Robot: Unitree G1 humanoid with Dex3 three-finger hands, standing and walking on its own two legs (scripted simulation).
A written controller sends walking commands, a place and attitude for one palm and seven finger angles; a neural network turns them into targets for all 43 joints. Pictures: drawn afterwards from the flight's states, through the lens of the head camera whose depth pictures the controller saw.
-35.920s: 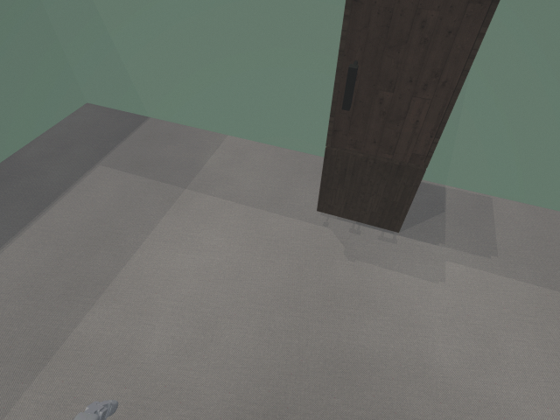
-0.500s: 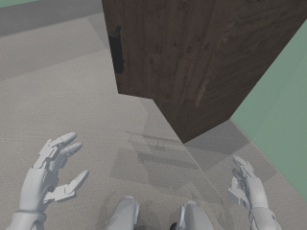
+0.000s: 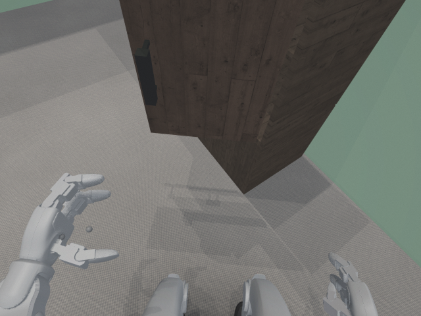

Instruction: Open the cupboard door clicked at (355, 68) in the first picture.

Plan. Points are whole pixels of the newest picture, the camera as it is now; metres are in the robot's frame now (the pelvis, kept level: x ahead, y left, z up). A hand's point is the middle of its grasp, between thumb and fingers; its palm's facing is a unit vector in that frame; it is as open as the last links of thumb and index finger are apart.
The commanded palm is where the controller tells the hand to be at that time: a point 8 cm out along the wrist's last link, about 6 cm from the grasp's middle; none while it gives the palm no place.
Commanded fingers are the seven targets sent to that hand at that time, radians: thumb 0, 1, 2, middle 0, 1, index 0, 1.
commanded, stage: raise the hand with hooked fingers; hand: left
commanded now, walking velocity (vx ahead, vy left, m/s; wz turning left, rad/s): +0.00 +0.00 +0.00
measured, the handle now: (149, 73) +0.63 +0.19 +0.04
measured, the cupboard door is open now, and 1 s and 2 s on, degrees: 51 51 51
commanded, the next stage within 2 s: move the hooked fingers beside the handle in 1.02 s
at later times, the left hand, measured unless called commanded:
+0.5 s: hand (69, 195) +0.30 +0.26 +0.06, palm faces -0.03 -1.00 -0.05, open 14.0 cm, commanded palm +0.28 +0.31 +0.06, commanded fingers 0.00 -0.50 0.30 -0.30 -1.20 -0.30 -1.20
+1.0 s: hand (69, 194) +0.30 +0.26 +0.05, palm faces -0.05 -1.00 -0.04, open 14.0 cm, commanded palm +0.28 +0.31 +0.06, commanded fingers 0.00 -0.50 0.30 -0.30 -1.20 -0.30 -1.20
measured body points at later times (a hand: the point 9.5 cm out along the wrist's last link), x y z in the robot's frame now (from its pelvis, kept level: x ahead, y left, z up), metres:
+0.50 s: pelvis +0.01 -0.01 +0.01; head +0.11 +0.02 +0.45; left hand +0.29 +0.31 +0.06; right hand +0.18 -0.25 -0.07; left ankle +0.02 +0.10 -0.63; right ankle +0.06 -0.14 -0.63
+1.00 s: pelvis +0.01 +0.00 +0.01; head +0.11 +0.02 +0.45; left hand +0.30 +0.32 +0.06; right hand +0.18 -0.25 -0.07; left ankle +0.02 +0.10 -0.63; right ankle +0.06 -0.14 -0.63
